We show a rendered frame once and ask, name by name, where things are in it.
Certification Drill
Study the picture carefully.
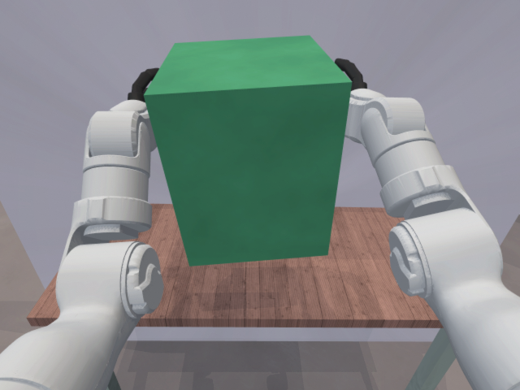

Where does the table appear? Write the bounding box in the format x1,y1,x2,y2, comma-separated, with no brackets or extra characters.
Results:
27,204,456,390

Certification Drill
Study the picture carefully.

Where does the left robot upper arm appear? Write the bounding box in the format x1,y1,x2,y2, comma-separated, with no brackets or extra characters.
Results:
0,241,164,390

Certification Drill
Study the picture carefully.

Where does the left robot forearm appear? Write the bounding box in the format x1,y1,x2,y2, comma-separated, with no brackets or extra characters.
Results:
55,100,157,307

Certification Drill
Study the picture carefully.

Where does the right robot forearm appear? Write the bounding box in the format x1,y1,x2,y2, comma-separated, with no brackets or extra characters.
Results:
344,89,503,275

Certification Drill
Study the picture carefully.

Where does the left robot hand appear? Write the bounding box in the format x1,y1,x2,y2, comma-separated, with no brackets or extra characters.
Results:
128,68,159,102

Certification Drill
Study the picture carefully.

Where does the right robot upper arm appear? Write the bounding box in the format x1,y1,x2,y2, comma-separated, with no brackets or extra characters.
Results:
389,207,520,390

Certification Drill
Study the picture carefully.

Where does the right robot hand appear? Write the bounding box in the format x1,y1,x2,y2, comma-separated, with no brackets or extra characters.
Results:
335,58,367,91

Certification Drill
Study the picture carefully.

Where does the carton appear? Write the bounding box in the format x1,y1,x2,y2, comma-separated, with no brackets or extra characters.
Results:
144,35,352,267

